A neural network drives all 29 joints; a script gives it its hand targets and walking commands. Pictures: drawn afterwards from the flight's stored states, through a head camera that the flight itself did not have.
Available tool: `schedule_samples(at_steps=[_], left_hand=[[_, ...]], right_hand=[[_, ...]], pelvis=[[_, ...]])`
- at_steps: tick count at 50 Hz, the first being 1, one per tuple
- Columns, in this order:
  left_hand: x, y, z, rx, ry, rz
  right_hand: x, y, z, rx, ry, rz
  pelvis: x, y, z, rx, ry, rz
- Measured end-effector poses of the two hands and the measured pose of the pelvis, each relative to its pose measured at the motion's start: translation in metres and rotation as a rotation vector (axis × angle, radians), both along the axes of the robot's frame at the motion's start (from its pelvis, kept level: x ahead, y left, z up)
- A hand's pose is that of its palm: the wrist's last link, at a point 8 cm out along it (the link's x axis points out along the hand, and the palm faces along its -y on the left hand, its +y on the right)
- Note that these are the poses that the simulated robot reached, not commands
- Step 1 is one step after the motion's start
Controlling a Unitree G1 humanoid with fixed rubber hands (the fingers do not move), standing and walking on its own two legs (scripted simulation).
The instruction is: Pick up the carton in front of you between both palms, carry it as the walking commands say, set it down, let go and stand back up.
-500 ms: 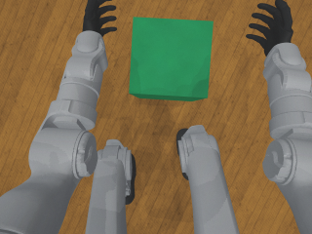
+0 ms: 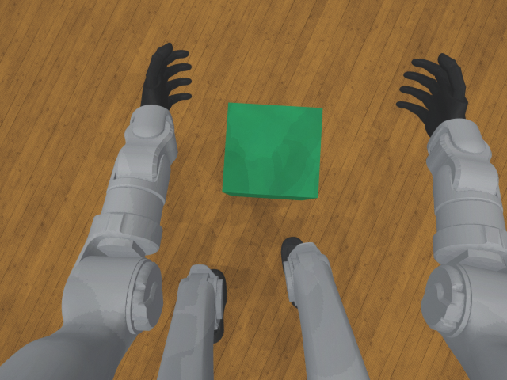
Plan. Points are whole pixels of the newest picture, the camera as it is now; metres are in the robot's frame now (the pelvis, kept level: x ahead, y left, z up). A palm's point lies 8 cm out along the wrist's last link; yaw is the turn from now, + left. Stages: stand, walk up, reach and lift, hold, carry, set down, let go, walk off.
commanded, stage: set down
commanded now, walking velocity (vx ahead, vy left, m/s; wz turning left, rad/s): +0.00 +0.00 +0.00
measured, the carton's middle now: (270, 158) +0.47 -0.09 -0.47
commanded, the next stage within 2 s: let go in 0.04 s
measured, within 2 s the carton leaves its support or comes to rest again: neither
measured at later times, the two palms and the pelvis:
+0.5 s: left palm (85, 186) +0.39 +0.13 +0.02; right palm out of the picture +0.33 -0.30 +0.02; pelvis +0.05 -0.02 +0.12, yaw -2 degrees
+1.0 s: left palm out of the picture +0.27 +0.24 +0.11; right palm out of the picture +0.24 -0.22 +0.11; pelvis +0.10 +0.02 +0.18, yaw -3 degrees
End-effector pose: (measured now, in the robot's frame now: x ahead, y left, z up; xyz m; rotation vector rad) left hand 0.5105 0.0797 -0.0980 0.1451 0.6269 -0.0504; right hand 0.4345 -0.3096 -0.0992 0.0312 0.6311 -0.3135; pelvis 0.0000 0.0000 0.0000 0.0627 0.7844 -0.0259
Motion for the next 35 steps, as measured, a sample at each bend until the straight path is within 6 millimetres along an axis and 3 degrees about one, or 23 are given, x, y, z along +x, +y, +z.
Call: schedule_samples(at_steps=[7,11,19,25,35], left_hand=[[-0.008,0.004,0.033,0.02,0.013,0.006],[-0.027,0.012,0.048,0.061,0.035,0.022],[-0.089,0.036,0.084,0.098,0.097,0.054],[-0.116,0.052,0.115,0.093,0.106,0.036],[-0.173,0.096,0.159,0.086,0.122,0.032]], right_hand=[[-0.003,0.002,0.032,-0.016,0.021,0.035],[-0.016,0.005,0.046,-0.043,0.062,0.093],[-0.07,0.006,0.084,-0.08,0.154,0.186],[-0.104,0.009,0.12,-0.082,0.162,0.194],[-0.162,0.044,0.17,-0.079,0.173,0.197]], pelvis=[[0.007,-0.004,0.034,-0.001,-0.021,-0.001],[0.014,-0.008,0.054,-0.001,-0.048,-0.003],[0.035,-0.017,0.097,-0.012,-0.174,-0.012],[0.05,-0.019,0.121,-0.028,-0.28,-0.022],[0.074,-0.01,0.153,-0.06,-0.465,-0.024]])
